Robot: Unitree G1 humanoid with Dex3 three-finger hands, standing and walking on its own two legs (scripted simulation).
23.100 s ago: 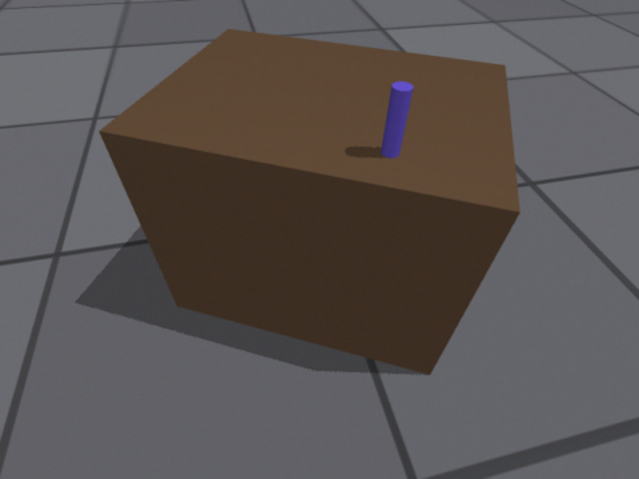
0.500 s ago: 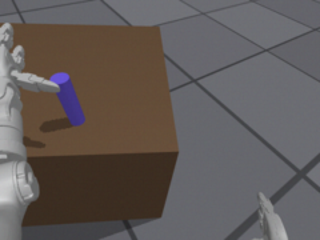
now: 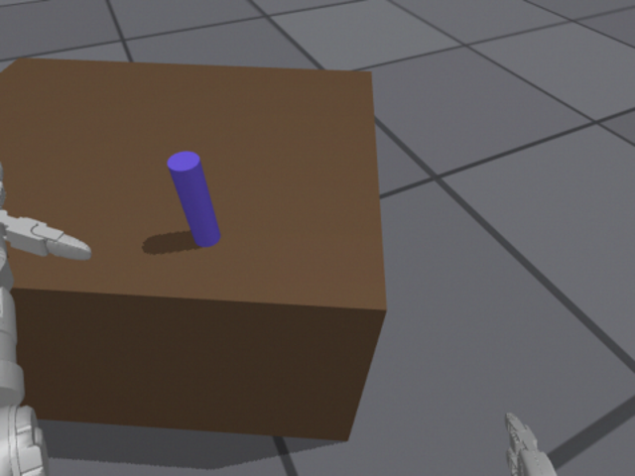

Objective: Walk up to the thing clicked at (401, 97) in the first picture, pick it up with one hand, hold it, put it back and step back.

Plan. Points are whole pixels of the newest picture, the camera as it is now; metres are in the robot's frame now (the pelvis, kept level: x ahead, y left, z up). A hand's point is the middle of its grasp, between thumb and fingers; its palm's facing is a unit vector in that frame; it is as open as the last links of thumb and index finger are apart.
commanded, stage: sink last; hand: left
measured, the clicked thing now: (196, 203) +0.48 +0.20 +0.07
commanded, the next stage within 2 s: home in 0.78 s
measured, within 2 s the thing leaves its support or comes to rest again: neither
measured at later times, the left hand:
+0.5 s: hand (67, 410) +0.17 +0.22 +0.13, palm faces +0.32 -0.86 -0.40, open 17.4 cm
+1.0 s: hand (17, 409) +0.16 +0.26 +0.15, palm faces +0.41 -0.81 -0.43, open 17.5 cm
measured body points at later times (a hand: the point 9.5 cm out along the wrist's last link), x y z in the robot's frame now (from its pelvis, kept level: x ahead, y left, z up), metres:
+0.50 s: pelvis -0.01 -0.01 +0.01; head -0.01 -0.04 +0.45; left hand +0.14 +0.27 +0.15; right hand +0.16 -0.27 -0.07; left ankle +0.00 +0.12 -0.72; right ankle +0.00 -0.14 -0.72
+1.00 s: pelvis -0.02 -0.02 +0.01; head -0.02 -0.03 +0.46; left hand +0.14 +0.30 +0.17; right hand +0.14 -0.27 -0.06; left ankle +0.00 +0.12 -0.72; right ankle +0.00 -0.14 -0.72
